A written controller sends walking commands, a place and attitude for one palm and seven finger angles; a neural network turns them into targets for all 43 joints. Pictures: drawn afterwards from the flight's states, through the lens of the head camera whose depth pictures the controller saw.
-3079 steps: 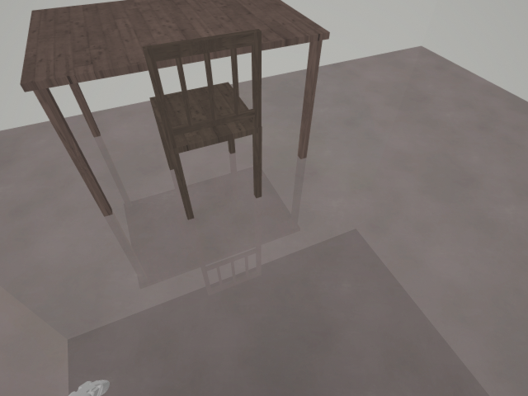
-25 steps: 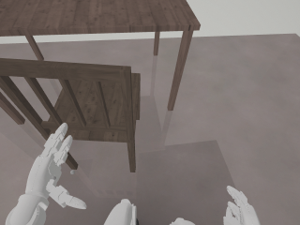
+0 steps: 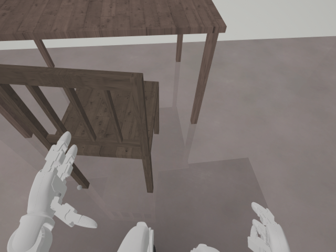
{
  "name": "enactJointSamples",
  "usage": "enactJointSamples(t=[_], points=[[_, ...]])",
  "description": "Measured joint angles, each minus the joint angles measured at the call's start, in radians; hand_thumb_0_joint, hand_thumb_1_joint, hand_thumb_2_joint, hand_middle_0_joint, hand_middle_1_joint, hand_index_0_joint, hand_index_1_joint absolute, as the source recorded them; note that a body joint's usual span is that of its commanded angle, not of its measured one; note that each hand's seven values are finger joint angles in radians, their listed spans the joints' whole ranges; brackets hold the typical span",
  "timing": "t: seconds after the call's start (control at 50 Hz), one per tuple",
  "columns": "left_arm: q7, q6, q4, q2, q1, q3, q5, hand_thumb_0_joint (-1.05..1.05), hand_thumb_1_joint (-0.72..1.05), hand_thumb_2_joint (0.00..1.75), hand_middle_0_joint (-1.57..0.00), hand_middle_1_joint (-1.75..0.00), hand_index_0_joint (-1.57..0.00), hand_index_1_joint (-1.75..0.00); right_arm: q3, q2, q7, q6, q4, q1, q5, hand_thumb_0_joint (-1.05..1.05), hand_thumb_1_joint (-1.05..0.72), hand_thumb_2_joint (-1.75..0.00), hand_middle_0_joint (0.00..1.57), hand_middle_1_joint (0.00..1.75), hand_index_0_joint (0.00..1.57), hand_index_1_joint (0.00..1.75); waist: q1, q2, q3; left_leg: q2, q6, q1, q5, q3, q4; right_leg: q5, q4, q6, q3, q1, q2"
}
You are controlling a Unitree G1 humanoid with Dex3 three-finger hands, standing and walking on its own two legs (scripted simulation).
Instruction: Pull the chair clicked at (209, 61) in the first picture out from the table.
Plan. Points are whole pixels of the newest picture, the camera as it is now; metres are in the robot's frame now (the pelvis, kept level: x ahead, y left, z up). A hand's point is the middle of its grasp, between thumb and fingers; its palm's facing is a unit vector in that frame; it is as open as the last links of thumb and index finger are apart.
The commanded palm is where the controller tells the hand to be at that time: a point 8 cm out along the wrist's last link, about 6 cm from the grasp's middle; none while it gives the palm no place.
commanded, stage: aim the fingers beside a spindle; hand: left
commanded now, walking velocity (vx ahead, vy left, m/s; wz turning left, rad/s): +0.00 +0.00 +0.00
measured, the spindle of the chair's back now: (82, 116) +0.49 +0.29 -0.03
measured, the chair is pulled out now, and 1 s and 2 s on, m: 0.24 0.24 0.24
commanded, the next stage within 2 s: none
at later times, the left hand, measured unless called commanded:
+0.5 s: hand (89, 177) +0.28 +0.20 +0.02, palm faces -0.01 -1.00 -0.05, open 16.9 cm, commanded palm +0.26 +0.25 +0.02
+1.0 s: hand (98, 165) +0.32 +0.19 +0.00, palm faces -0.03 -1.00 -0.02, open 16.9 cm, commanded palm +0.30 +0.24 +0.00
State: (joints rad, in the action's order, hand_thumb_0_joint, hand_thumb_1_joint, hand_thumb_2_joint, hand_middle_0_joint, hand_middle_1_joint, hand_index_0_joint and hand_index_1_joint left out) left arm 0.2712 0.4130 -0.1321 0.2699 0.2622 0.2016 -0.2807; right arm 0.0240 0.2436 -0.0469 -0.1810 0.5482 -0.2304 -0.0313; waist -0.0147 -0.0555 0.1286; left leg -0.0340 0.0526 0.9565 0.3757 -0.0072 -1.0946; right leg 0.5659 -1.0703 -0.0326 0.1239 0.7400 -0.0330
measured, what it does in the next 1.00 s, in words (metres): stands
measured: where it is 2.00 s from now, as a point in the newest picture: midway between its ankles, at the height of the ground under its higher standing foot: outside the picture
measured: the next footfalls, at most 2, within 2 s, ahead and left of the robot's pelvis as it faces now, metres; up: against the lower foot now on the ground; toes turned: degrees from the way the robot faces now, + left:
none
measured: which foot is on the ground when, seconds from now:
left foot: down 0.00-1.00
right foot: down 0.00-1.00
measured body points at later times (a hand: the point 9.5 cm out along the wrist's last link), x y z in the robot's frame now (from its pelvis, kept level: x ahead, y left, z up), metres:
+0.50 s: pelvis +0.01 -0.01 -0.01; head +0.08 +0.00 +0.43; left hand +0.27 +0.25 +0.03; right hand +0.16 -0.26 -0.10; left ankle +0.09 +0.09 -0.66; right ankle -0.02 -0.11 -0.66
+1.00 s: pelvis +0.00 +0.01 -0.03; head +0.09 +0.02 +0.41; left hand +0.31 +0.25 +0.00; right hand +0.15 -0.25 -0.12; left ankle +0.09 +0.09 -0.66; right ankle -0.02 -0.11 -0.66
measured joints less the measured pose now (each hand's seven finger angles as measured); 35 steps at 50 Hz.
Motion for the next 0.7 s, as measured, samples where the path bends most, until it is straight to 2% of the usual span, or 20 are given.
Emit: enactJointSamples(t=[0.18, 0.3, 0.42, 0.6, 0.7], points=[[0.029, -0.021, -0.064, 0.009, -0.065, 0.002, -0.007, -0.01, -0.50, 0.30, -0.06, -0.08, -0.07, -0.08, -0.006, 0.011, -0.004, 0.008, 0.012, 0.001, -0.001, 0.01, -0.90, -0.90, 0.20, 0.30, 0.20, 0.30, -0.008, -0.003, 0.001, -0.008, -0.006, 0.032, 0.013, -0.001, -0.024, 0.014, -0.027, -0.006, -0.003, 0.035, -0.006], [0.007, -0.003, -0.075, 0.004, -0.079, 0.019, -0.007, -0.01, -0.50, 0.30, -0.06, -0.08, -0.07, -0.08, -0.014, 0.008, 0.001, 0.018, 0.020, -0.009, 0.001, 0.01, -0.90, -0.90, 0.20, 0.30, 0.20, 0.30, -0.015, 0.004, 0.010, -0.012, -0.008, 0.041, 0.019, -0.009, -0.027, 0.019, -0.035, -0.008, -0.012, 0.050, -0.008], [0.015, 0.005, -0.110, 0.012, -0.090, 0.035, -0.011, -0.01, -0.50, 0.30, -0.06, -0.08, -0.07, -0.08, -0.018, 0.010, 0.007, 0.033, 0.025, -0.009, 0.001, 0.01, -0.90, -0.90, 0.20, 0.30, 0.20, 0.30, -0.018, 0.005, 0.013, -0.014, -0.008, 0.059, 0.028, -0.012, -0.042, 0.028, -0.051, -0.008, -0.015, 0.069, -0.009], [0.019, 0.041, -0.131, 0.000, -0.132, 0.013, -0.008, -0.01, -0.50, 0.30, -0.06, -0.08, -0.06, -0.08, -0.019, 0.017, 0.006, 0.029, 0.033, 0.002, 0.005, 0.01, -0.90, -0.90, 0.20, 0.30, 0.20, 0.30, -0.013, 0.002, 0.017, -0.012, -0.003, 0.104, 0.036, -0.009, -0.076, 0.039, -0.084, -0.004, -0.011, 0.109, -0.006], [0.012, 0.030, -0.167, 0.001, -0.188, 0.010, 0.005, -0.01, -0.50, 0.30, -0.06, -0.08, -0.07, -0.08, -0.013, 0.013, 0.010, 0.038, 0.029, 0.013, 0.008, 0.01, -0.90, -0.90, 0.20, 0.30, 0.20, 0.30, -0.015, 0.004, 0.017, -0.013, 0.000, 0.130, 0.038, -0.012, -0.092, 0.042, -0.104, -0.002, -0.014, 0.137, -0.005]])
